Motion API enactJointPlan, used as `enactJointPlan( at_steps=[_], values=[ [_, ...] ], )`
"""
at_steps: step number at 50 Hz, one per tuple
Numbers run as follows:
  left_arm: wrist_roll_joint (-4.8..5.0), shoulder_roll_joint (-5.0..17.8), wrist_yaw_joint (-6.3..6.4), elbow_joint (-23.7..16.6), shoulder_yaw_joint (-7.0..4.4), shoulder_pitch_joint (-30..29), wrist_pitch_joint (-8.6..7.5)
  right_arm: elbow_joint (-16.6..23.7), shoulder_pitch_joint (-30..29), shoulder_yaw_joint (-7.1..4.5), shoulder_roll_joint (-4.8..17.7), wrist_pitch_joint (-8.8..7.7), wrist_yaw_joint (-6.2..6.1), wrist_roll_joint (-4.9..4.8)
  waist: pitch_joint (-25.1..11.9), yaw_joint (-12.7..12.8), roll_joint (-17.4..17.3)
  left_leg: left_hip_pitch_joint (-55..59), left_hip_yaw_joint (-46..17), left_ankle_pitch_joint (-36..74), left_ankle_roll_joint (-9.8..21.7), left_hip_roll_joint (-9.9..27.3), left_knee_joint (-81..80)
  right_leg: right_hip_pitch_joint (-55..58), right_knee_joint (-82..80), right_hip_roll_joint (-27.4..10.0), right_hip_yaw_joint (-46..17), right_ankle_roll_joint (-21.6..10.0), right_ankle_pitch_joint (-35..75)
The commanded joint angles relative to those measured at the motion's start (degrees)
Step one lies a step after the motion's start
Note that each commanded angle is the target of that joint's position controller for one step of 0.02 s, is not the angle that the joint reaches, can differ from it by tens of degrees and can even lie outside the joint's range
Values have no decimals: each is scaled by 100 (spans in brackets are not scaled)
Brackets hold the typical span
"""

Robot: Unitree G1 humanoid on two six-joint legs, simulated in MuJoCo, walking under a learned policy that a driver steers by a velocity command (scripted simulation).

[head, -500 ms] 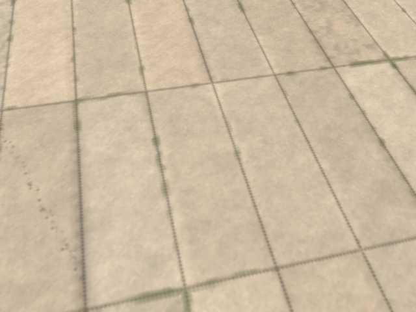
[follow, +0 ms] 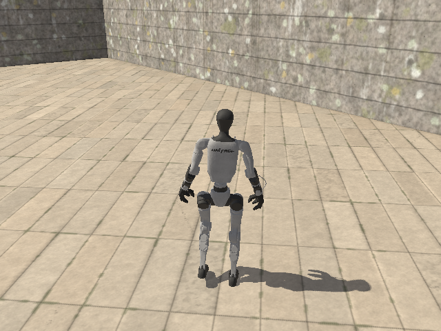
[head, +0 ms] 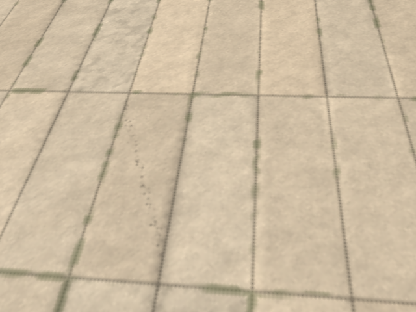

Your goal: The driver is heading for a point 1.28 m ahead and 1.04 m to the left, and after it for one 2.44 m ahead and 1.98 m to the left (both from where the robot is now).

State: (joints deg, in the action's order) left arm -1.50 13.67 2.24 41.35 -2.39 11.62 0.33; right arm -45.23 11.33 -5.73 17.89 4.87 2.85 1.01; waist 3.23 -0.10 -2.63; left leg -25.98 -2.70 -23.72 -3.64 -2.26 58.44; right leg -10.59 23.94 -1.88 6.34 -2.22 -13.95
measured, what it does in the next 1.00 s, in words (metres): steps on the spot, turning left: left foot, then right foot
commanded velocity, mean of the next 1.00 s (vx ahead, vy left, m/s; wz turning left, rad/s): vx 0.00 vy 0.00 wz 0.46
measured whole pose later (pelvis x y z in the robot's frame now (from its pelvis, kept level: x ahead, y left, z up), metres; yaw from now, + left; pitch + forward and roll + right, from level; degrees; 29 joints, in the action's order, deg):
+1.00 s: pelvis +0.00 +0.01 +0.00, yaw +26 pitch -1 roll +1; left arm -1.1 13.6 0.8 42.6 -0.3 11.5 0.8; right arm -46.6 11.5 -2.3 16.6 3.9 0.4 0.3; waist 3.8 0.7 -1.8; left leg -13.0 -5.2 -24.3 -1.7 -3.3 36.8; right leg -12.1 25.7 1.5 -0.3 -2.9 -12.9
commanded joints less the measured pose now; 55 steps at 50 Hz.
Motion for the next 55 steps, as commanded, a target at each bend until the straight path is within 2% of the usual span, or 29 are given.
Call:
enactJointPlan(
  at_steps=[1, 6, 8, 9, 10, 11, 12, 13, 15, 18, 23, 28, 32, 34, 35, 36, 37, 38, 39, 40, 42, 45, 48, 49, 51, 52, 53, 54, 55],
  values=[
    [-18, 1055, -33, -204, -299, 314, -35, 576, -391, 31, 227, -42, 46, -42, -466, 254, 1225, -364, 306, -195, 15, 97, -721, 1107, -297, -1428, -786, -949, 2993],
    [1, 1278, -159, -174, -375, 191, -1, 753, -374, 71, 269, -90, 32, -106, -560, 209, 1417, 687, 735, -154, 334, 38, -2015, 701, 95, -1557, -500, -788, 3047],
    [95, 1287, -175, -147, -382, 97, 42, 689, -52, 75, 265, -177, -32, -12, -630, -97, 1075, 1541, 731, 948, 513, -36, -3381, 222, 745, -1467, -175, -380, 2375],
    [89, 1150, -189, -118, -355, 295, 67, 639, 186, 7, 574, -268, -102, 93, -753, -196, 272, 2347, -158, 1453, 656, 408, -4073, -545, 1677, -1198, 171, -6, 1303],
    [11, 555, -228, -537, -189, 290, 116, 797, 223, -170, 1503, -357, -150, 46, -697, 12, -1520, 2969, -2683, 3994, 1351, 2291, -4063, -2294, 3089, -186, 509, 482, -2206],
    [-20, 785, -126, -608, -200, -245, 221, 676, 805, -249, 1481, -359, -145, -75, -887, -560, -799, 2695, -2578, 4699, 2095, 2455, -3831, -2392, 3828, -12, -459, 469, -2463],
    [57, 830, -121, -574, -216, -270, 268, 633, 626, -149, 1195, -344, -170, -81, -599, -344, -541, 2506, -2099, 4414, 2108, 2132, -3839, -2472, 4125, -102, -667, 438, -2069],
    [114, 880, -142, -488, -233, -220, 246, 689, 170, -53, 902, -314, -205, -86, -294, -137, -404, 2179, -1689, 3843, 1879, 1714, -3961, -2410, 3997, -178, -777, 405, -1516],
    [0, 1051, -174, -354, -291, 6, 212, 795, -275, 26, 687, -290, -281, -108, -306, 61, -551, 2083, -1326, 3675, 1601, 1185, -4000, -2220, 3848, -145, -735, 440, -909],
    [12, 955, -213, -313, -271, 110, 252, 753, -48, 10, 781, -333, -251, -95, -562, 44, -307, 2161, -1390, 3694, 1622, 1113, -3964, -2113, 3768, -15, -748, 499, -727],
    [18, 882, -160, -450, -236, -205, 297, 686, 287, -34, 891, -326, -239, -37, -406, -139, -434, 2130, -1941, 2692, 1729, 1112, -4023, -2248, 3030, 82, -847, 516, -809],
    [63, 835, -123, -586, -187, -410, 224, 701, 351, -80, 990, -307, -218, 17, -450, -192, -385, 1889, -2406, 2658, 1752, 1061, -3821, -1838, 2394, 266, -925, 406, -925],
    [137, 823, -73, -577, -142, -167, 159, 713, 151, -62, 918, -286, -204, 30, -602, -82, -490, 1644, -2565, 3318, 1556, 967, -3580, -962, 1609, 415, -859, 246, -970],
    [126, 732, -29, -480, -108, 194, 110, 696, -44, -21, 827, -269, -234, -33, -615, 172, -427, 1339, -2545, 3149, 1255, 755, -3374, -108, 406, 440, -797, 150, -327],
    [69, 760, 14, -446, -103, 308, 61, 687, -53, 30, 694, -277, -269, -87, -595, 242, -233, 993, -2433, 2417, 975, 551, -3192, 435, -376, 213, -978, 79, 186],
    [-32, 1080, 59, -540, -121, 183, 15, 698, 233, 140, 301, -298, -286, -85, -672, 50, 829, 542, -1783, 851, 631, 31, -2327, 807, -1028, -977, -2222, -143, -34],
    [-7, 1603, 7, -684, -206, -196, 38, 721, 443, 116, 374, -288, -336, -55, -417, -94, 1571, -95, -767, -817, 489, -942, -1600, 434, -1186, -1927, -3473, -774, 681],
    [28, 1420, -50, -565, -201, 38, 44, 635, 404, 17, 753, -257, -347, 82, -423, -4, 1225, 237, -757, -984, 421, -581, -688, -66, -1036, -2040, -3442, -1221, 914],
    [69, 1057, -91, -551, -87, -153, 18, 546, 369, 1, 738, -247, -315, 43, -236, -119, 930, 313, -826, -676, 396, -506, -392, -255, -997, -1698, -2999, -1187, 948],
    [62, 874, -107, -562, -38, -410, 4, 432, 411, 19, 642, -233, -280, 8, -109, -206, 844, 400, -800, -339, 324, -450, -224, -364, -947, -1305, -2449, -998, 969],
    [46, 839, -64, -520, -16, -466, -30, 319, 492, 62, 526, -208, -208, -3, -238, -195, 1142, 363, -652, -115, 202, -476, -234, -5, -781, -925, -1912, -830, 1689],
    [66, 827, -77, -312, -7, -115, -51, 266, 230, 173, 332, -176, -208, -43, -398, 9, 1044, 486, -437, -174, 95, -350, -1030, 490, -555, -887, -1719, -859, 2225],
    [30, 919, -130, -140, -34, 51, -11, 185, 35, 277, 221, -142, -251, -77, -449, 156, 1258, 985, -31, -277, 154, -188, -2190, 565, -406, -845, -1740, -866, 2177],
    [20, 961, -147, -78, -52, 105, 11, 133, 54, 288, 235, -146, -276, -96, -452, 164, 1310, 1132, 61, -132, 201, -184, -2556, 566, -344, -840, -1789, -860, 2287],
    [61, 972, -162, 21, -56, 58, 44, -51, 295, 336, 172, -201, -331, -88, -460, -45, 1143, 1798, 163, 999, 334, -130, -3897, 352, -109, -759, -1718, -653, 2494],
    [53, 855, -169, 65, -18, 141, 16, -131, 383, 368, 191, -261, -364, -24, -679, -60, 951, 2443, -128, 1477, 431, 63, -4323, 39, -180, -736, -1749, -428, 1715],
    [52, 739, -205, 39, 13, 190, -21, -158, 441, 350, 435, -345, -405, 87, -823, -7, 521, 2983, -768, 1166, 591, 597, -4223, -493, -47, -552, -1640, -227, 526],
    [88, 614, -234, -38, 43, 114, -22, -245, 317, 220, 882, -352, -410, 66, -497, 149, -419, 2459, -1314, -42, 984, 898, -4097, -853, 251, 214, -920, -160, -917],
    [-16, 738, -235, -40, 17, -190, 10, -330, 519, 181, 865, -352, -357, 42, -166, -167, -643, 2076, -1883, -1375, 1346, 1249, -4489, -1070, 889, 430, -569, -134, -1250]
  ],
)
